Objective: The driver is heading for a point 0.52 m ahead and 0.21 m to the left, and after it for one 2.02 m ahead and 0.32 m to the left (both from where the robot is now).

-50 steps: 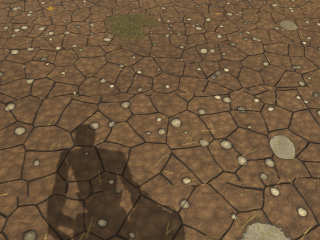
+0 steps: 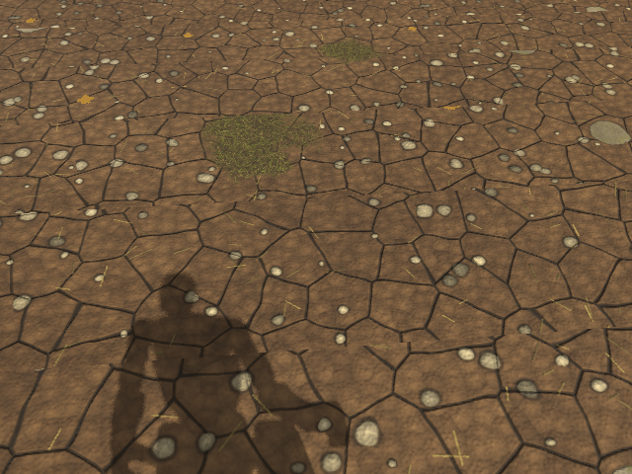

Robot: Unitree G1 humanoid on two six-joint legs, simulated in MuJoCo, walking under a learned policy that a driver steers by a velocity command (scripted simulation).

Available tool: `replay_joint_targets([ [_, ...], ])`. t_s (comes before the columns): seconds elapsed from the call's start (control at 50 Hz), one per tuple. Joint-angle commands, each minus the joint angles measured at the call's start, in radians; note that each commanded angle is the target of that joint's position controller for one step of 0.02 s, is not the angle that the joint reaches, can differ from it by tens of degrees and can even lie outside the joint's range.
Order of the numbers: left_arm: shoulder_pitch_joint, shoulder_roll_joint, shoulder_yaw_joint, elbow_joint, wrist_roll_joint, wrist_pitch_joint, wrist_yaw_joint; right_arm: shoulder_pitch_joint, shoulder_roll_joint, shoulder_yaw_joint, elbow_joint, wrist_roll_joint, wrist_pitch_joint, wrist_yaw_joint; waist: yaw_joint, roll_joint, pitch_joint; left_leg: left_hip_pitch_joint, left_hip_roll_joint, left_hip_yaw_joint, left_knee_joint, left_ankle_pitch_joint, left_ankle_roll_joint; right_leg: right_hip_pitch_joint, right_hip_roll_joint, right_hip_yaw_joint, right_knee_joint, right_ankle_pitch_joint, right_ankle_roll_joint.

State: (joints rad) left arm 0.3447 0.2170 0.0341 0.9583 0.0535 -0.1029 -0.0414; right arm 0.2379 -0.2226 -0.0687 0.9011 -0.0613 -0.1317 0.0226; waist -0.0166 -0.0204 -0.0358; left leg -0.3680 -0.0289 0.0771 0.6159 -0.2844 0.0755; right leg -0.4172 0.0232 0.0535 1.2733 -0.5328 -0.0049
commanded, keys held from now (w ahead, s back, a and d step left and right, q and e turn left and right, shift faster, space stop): no key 0.30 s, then q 0.58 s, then w+q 0.12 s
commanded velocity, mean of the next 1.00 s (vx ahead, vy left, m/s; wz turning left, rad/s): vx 0.09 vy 0.00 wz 0.28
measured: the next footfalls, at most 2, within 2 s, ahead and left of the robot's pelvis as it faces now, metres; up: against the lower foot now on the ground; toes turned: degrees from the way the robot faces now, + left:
right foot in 0.24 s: +0.11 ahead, -0.12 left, +0.00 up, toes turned -3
left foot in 0.74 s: +0.06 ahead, +0.15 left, +0.00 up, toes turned +15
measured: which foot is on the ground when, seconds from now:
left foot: down 0.00-0.50, up 0.52-0.72, down 0.74-1.00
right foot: up 0.00-0.22, down 0.24-0.76, up 0.78-1.00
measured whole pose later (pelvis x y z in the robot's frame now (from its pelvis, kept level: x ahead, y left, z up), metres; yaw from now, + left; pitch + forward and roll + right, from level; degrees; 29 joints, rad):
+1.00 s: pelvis +0.06 +0.07 +0.00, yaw +19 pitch +4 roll -1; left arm 0.15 0.29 0.04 0.65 0.08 -0.04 0.02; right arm 0.37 -0.26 -0.04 0.74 -0.05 -0.10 0.05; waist -0.04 -0.02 -0.05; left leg -0.37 -0.09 -0.04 0.66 -0.36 0.10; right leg -0.62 -0.01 0.06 1.29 -0.35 0.10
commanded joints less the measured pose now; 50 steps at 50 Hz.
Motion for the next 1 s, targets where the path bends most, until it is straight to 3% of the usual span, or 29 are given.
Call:
replay_joint_targets([
  [0.02,-0.018,-0.015,-0.011,-0.078,0.037,0.008,0.025,0.077,-0.007,-0.001,-0.004,0.012,0.006,-0.012,0.035,0.039,0.002,0.117,0.302,-0.285,-0.273,0.863,0.246,-0.203,-0.122,0.028,-0.017,0.098,0.011],
  [0.06,0.031,-0.004,0.000,-0.055,0.023,0.020,0.006,0.059,-0.008,0.001,-0.016,0.012,0.005,-0.007,0.057,0.052,-0.018,0.047,0.225,-0.179,-0.299,0.815,0.214,-0.139,-0.103,-0.012,-0.133,0.201,0.041],
  [0.12,0.023,-0.001,0.003,-0.049,0.008,0.035,-0.037,0.020,-0.095,-0.017,-0.026,0.003,0.006,0.023,0.087,0.061,-0.035,-0.091,0.145,-0.062,-0.259,0.820,0.158,0.038,-0.096,-0.096,-0.343,0.394,0.077],
  [0.14,0.097,0.004,0.001,-0.020,0.019,0.027,-0.052,0.005,-0.112,-0.021,-0.033,-0.022,0.014,0.026,0.099,0.076,-0.042,-0.163,0.149,-0.059,-0.196,0.773,0.147,0.131,-0.083,-0.094,-0.230,0.534,0.057],
  [0.24,0.158,0.089,0.049,-0.040,-0.008,0.000,-0.005,-0.143,-0.097,-0.008,-0.078,0.038,0.014,0.050,0.164,0.062,-0.053,-0.108,0.166,-0.108,0.074,0.820,0.100,0.282,-0.058,-0.138,-0.474,0.456,0.034],
  [0.26,0.093,0.110,0.044,-0.061,-0.037,-0.003,0.004,-0.116,-0.077,-0.010,-0.094,0.068,0.015,0.059,0.109,-0.029,-0.078,-0.073,0.091,-0.066,0.183,0.728,0.030,0.307,-0.091,-0.083,-0.626,0.801,-0.036],
  [0.28,-0.071,0.141,0.029,-0.128,-0.073,-0.007,-0.002,0.067,-0.078,-0.026,-0.081,0.070,0.029,0.051,-0.038,-0.117,-0.134,-0.007,0.029,-0.040,0.270,0.320,-0.043,0.239,-0.203,0.114,-0.733,0.952,-0.197],
  [0.3,-0.152,0.090,0.009,-0.145,-0.073,-0.014,-0.023,0.107,-0.086,-0.033,-0.063,0.066,0.046,0.038,-0.075,-0.103,-0.110,0.008,0.021,-0.039,0.301,0.014,-0.074,0.165,-0.243,0.147,-0.740,0.996,-0.255],
  [0.32,-0.203,0.052,-0.008,-0.152,-0.079,-0.027,-0.036,0.101,-0.043,-0.024,-0.079,0.056,0.063,0.026,-0.107,-0.093,-0.096,0.003,0.039,-0.060,0.283,-0.161,-0.097,0.138,-0.269,0.150,-0.729,1.031,-0.236],
  [0.36,-0.285,0.077,0.000,-0.155,-0.103,-0.018,-0.071,0.140,-0.019,-0.010,-0.057,0.061,0.082,0.009,-0.135,-0.006,-0.052,0.166,0.100,-0.098,0.061,0.171,-0.127,-0.002,-0.230,0.123,-0.692,0.826,-0.136],
  [0.4,-0.216,0.144,0.033,-0.177,-0.081,0.003,-0.050,0.027,-0.114,-0.025,-0.104,0.078,0.069,-0.005,-0.023,0.030,-0.106,0.179,0.059,-0.097,0.014,0.477,-0.054,0.091,-0.103,-0.062,-0.627,0.627,-0.032],
  [0.46,-0.158,0.173,0.067,-0.234,-0.033,0.007,0.053,-0.067,-0.164,-0.052,-0.191,0.048,0.047,-0.034,0.032,0.057,-0.122,0.059,0.091,-0.154,0.039,0.623,0.076,0.176,-0.113,-0.101,-0.565,0.576,-0.082],
  [0.5,-0.030,0.177,0.085,-0.236,-0.028,0.008,0.084,-0.089,-0.126,-0.042,-0.234,0.038,0.045,-0.045,0.096,-0.020,-0.132,-0.079,0.051,-0.140,0.186,0.425,0.027,0.277,-0.243,0.025,-0.661,0.739,-0.210],
  [0.54,0.117,0.159,0.081,-0.200,0.013,-0.005,0.113,-0.168,-0.023,-0.007,-0.294,0.000,0.048,-0.052,0.180,-0.175,-0.079,-0.407,0.026,-0.151,0.565,-0.438,-0.108,0.396,-0.558,0.322,-0.872,0.888,-0.389],
  [0.56,0.085,0.132,0.070,-0.201,0.017,-0.011,0.128,-0.159,-0.025,0.002,-0.299,0.004,0.060,-0.046,0.150,-0.041,-0.037,-0.437,0.095,-0.201,0.600,-0.402,-0.112,0.371,-0.560,0.277,-0.915,0.785,-0.334],
  [0.6,-0.165,0.117,0.062,-0.255,-0.021,-0.009,0.115,-0.078,-0.039,0.001,-0.280,-0.027,0.074,-0.029,0.045,-0.055,-0.020,-0.275,0.099,-0.111,0.460,-0.238,-0.124,0.214,-0.387,0.025,-0.914,0.653,-0.204],
  [0.62,-0.258,0.116,0.062,-0.294,0.019,0.000,0.109,-0.016,-0.013,0.014,-0.268,-0.066,0.072,-0.004,0.028,-0.073,-0.040,-0.092,0.069,-0.077,0.662,-0.001,-0.096,0.021,-0.350,-0.099,-0.840,0.679,-0.176],
  [0.64,-0.313,0.143,0.064,-0.318,0.036,0.004,0.103,0.018,-0.033,0.003,-0.280,-0.062,0.068,0.018,-0.021,-0.073,-0.048,-0.020,0.054,-0.049,0.707,0.040,-0.075,-0.079,-0.306,-0.170,-0.822,0.654,-0.148],
  [0.68,-0.249,0.207,0.088,-0.280,-0.024,-0.003,0.108,-0.053,-0.058,-0.003,-0.326,-0.005,0.074,0.053,0.012,-0.090,0.014,-0.073,0.058,0.023,0.315,-0.181,-0.091,0.037,-0.280,-0.190,-0.870,0.362,-0.096],
  [0.72,-0.338,0.217,0.086,-0.314,0.045,-0.006,0.095,0.097,-0.053,-0.011,-0.288,0.000,0.057,0.060,-0.036,-0.085,-0.028,0.111,0.049,-0.014,0.356,0.190,-0.075,-0.053,-0.353,-0.161,-0.727,0.333,-0.072],
  [0.74,-0.391,0.213,0.084,-0.317,0.010,-0.016,0.080,0.142,-0.124,-0.039,-0.283,0.022,0.042,0.054,-0.092,-0.056,-0.039,0.145,0.037,-0.026,0.104,0.145,-0.083,0.002,-0.336,-0.158,-0.668,0.341,-0.059],
  [0.76,-0.365,0.174,0.085,-0.341,-0.011,-0.012,0.069,0.220,-0.227,-0.070,-0.254,0.021,0.019,0.031,-0.083,0.129,-0.063,0.258,0.034,-0.061,-0.070,0.495,-0.029,-0.015,-0.203,-0.257,-0.411,0.140,-0.005],
  [0.78,-0.261,0.101,0.069,-0.416,-0.020,-0.019,0.062,0.211,-0.417,-0.114,-0.313,0.020,-0.001,-0.005,0.011,0.343,-0.104,0.400,0.254,-0.493,-0.136,1.159,0.215,-0.232,-0.031,-0.173,-0.169,-0.199,0.058],
  [0.8,-0.252,0.110,0.061,-0.414,-0.039,-0.020,0.061,0.245,-0.331,-0.091,-0.284,-0.002,-0.021,0.001,-0.027,0.165,-0.155,0.456,0.324,-0.516,-0.129,1.175,0.276,-0.279,-0.021,0.011,-0.084,-0.202,0.057],
  [0.82,-0.271,0.121,0.058,-0.447,-0.068,-0.019,0.072,0.179,-0.260,-0.067,-0.291,-0.002,-0.034,0.022,-0.022,0.209,-0.106,0.373,0.373,-0.593,-0.146,0.966,0.316,-0.370,-0.011,0.076,-0.034,-0.155,0.076],
  [0.86,-0.241,0.190,0.065,-0.390,-0.010,0.006,0.097,0.075,-0.166,-0.021,-0.273,0.044,-0.009,0.036,0.017,0.095,-0.049,0.171,0.329,-0.530,-0.083,0.772,0.280,-0.341,-0.060,0.103,0.111,-0.003,0.094],
  [0.9,-0.142,0.156,0.042,-0.354,0.019,0.035,0.091,0.009,-0.196,-0.021,-0.273,0.027,0.020,0.034,0.081,0.070,-0.059,0.019,0.252,-0.438,-0.110,0.725,0.222,-0.210,-0.061,0.071,0.108,0.154,0.112],
  [0.98,-0.115,0.124,0.005,-0.340,0.043,0.063,0.046,0.104,-0.130,0.008,-0.220,0.005,0.013,0.017,0.017,0.087,-0.001,0.013,0.181,-0.514,-0.233,-0.105,0.221,-0.235,-0.070,0.046,0.034,0.240,0.096],
  [1.0,-0.179,0.115,0.001,-0.366,0.038,0.059,0.045,0.137,-0.118,0.015,-0.214,0.020,0.005,0.026,-0.016,0.098,0.010,0.068,0.175,-0.540,-0.252,-0.188,0.232,-0.283,-0.060,0.022,-0.041,0.155,0.103],
])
